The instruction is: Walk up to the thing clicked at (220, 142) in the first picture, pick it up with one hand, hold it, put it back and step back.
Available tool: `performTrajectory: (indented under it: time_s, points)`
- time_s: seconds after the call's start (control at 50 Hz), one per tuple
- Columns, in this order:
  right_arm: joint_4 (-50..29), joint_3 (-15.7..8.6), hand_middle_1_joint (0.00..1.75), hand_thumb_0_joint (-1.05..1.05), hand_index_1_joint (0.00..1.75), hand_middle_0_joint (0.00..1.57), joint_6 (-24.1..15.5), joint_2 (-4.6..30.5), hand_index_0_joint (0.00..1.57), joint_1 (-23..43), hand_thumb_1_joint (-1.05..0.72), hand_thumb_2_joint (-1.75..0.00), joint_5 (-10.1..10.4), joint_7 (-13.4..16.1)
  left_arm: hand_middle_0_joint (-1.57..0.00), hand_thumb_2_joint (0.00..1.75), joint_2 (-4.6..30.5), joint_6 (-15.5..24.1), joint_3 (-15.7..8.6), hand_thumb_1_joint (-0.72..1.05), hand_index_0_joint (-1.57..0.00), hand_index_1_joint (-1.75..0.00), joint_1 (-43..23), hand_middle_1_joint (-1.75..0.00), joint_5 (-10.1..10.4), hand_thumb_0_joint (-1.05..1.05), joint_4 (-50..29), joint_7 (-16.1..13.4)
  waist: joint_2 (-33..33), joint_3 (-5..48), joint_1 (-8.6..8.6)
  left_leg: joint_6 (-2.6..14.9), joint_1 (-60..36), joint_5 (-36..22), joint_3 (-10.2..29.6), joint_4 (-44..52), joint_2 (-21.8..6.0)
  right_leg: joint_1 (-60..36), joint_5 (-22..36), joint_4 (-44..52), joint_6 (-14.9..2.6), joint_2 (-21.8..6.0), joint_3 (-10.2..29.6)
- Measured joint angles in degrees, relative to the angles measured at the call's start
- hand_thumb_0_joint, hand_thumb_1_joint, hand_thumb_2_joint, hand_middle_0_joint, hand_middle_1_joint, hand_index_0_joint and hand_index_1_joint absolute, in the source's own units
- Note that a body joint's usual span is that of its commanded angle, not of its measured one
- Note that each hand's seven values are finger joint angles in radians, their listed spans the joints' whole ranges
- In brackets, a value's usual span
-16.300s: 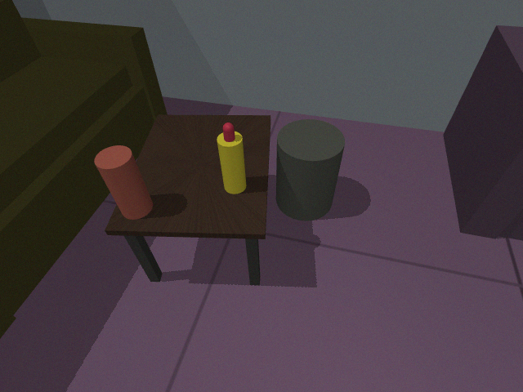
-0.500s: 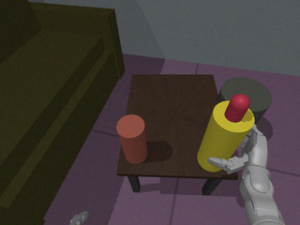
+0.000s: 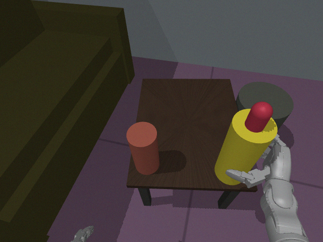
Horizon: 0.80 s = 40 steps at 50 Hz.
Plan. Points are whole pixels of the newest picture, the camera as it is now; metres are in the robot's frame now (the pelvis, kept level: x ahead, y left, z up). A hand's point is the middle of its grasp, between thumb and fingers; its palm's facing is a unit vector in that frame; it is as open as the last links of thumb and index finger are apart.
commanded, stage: hold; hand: right
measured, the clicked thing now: (242, 146) +0.33 -0.15 +0.08
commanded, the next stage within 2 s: crouch in 1.16 s
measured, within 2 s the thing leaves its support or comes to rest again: neither
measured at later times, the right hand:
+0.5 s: hand (249, 153) +0.34 -0.18 +0.03, palm faces +0.24 +0.97 -0.05, open 11.4 cm
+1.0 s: hand (247, 153) +0.34 -0.17 +0.03, palm faces +0.24 +0.97 -0.05, open 11.4 cm
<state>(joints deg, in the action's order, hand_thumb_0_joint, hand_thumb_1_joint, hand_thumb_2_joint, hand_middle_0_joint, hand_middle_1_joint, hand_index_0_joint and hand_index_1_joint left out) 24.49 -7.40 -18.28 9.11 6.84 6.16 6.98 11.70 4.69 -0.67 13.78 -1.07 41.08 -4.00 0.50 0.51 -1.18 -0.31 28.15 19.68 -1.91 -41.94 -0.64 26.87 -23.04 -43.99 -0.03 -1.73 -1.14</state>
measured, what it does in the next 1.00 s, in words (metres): stands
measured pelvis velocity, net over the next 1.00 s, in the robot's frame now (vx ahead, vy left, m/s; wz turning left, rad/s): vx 0.00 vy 0.00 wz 0.00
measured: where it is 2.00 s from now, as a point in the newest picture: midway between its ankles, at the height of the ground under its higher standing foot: outside the picture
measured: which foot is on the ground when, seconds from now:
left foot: down 0.00-1.00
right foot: down 0.00-1.00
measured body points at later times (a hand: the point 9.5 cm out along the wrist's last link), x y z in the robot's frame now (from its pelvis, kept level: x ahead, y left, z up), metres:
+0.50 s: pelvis +0.01 +0.00 +0.00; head +0.06 +0.00 +0.45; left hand +0.12 +0.24 -0.12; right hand +0.32 -0.23 +0.04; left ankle +0.02 +0.12 -0.71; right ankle -0.01 -0.12 -0.71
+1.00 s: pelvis +0.00 +0.00 +0.00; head +0.06 +0.00 +0.44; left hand +0.11 +0.24 -0.12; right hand +0.32 -0.23 +0.03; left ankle +0.02 +0.12 -0.71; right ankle -0.01 -0.12 -0.71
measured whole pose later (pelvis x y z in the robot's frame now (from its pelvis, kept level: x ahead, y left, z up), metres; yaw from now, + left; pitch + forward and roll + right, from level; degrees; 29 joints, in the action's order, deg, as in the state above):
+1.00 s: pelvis +0.00 +0.00 +0.00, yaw +0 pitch +7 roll +1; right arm 25.9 -7.8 -18.9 8.9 8.3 6.0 7.0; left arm 11.5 4.3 -0.6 14.1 -1.1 40.8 -3.5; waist 0.4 1.0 -1.2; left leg -0.4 30.3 20.4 -1.7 -43.6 -0.7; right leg 28.9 -23.8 -45.5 -0.1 -1.7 -1.3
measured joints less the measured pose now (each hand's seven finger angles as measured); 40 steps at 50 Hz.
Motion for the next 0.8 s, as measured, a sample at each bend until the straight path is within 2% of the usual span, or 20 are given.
performTrajectory:
  time_s: [0.18, 0.8]
  points:
    - [-0.05, 0.48, 1.16, -0.05, 1.18, 0.7, 0.08, -0.36, 0.74, 0.53, 0.61, -0.81, -0.22, 0.0, -0.21, 0.91, -0.13, 0.16, 0.22, 0.88, -0.2, -0.31, -0.3, -0.31, 0.02, 0.01, 0.09, 0.02, -0.03, 0.1, 0.11, -0.08, 0.36, 0.04, 0.01, 0.01, -0.07, 0.4, -0.06, -0.05, -0.06, 0.07, 0.0]
    - [1.1, -0.18, 1.17, -0.05, 1.19, 0.7, -0.63, -0.36, 0.74, 1.16, 0.61, -0.81, -0.3, -0.08, -0.2, 0.91, 0.18, -0.28, -0.26, 0.88, -0.2, -0.31, 0.52, -0.31, -0.05, 0.01, -0.33, 0.75, -0.14, 0.6, -0.07, -0.09, 2.01, 0.62, 0.35, -1.2, 0.0, 1.83, -0.69, -1.1, -0.04, 0.01, -0.28]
